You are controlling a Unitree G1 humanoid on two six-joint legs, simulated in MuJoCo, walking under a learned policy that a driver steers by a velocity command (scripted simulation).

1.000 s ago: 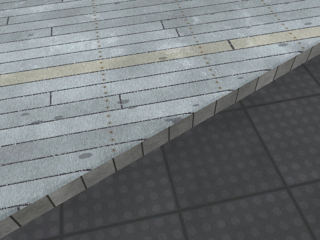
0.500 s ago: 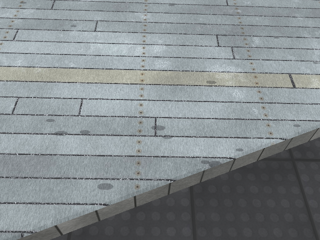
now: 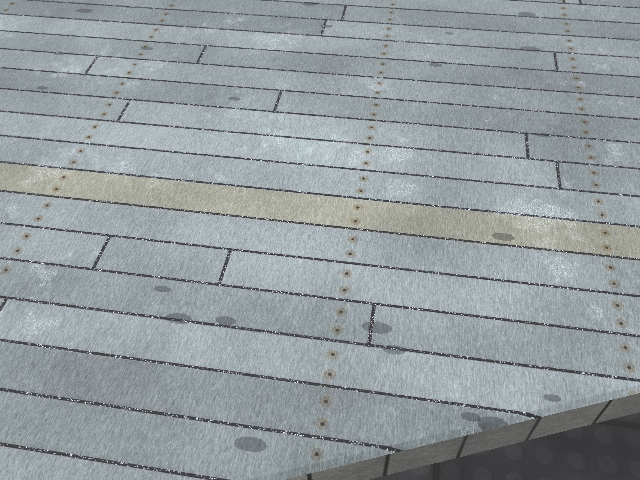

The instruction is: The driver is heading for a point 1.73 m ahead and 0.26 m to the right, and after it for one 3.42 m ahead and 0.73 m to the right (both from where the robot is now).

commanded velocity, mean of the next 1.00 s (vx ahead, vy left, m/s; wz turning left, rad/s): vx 0.01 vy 0.00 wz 0.02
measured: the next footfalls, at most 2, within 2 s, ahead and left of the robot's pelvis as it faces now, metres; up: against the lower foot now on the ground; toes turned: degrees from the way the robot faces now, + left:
left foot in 0.06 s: +0.03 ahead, +0.12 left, +0.00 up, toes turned -3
right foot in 1.64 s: +0.26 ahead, -0.10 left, +0.00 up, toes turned -5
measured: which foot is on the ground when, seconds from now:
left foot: up 0.00-0.04, down 0.06-1.00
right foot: down 0.00-1.00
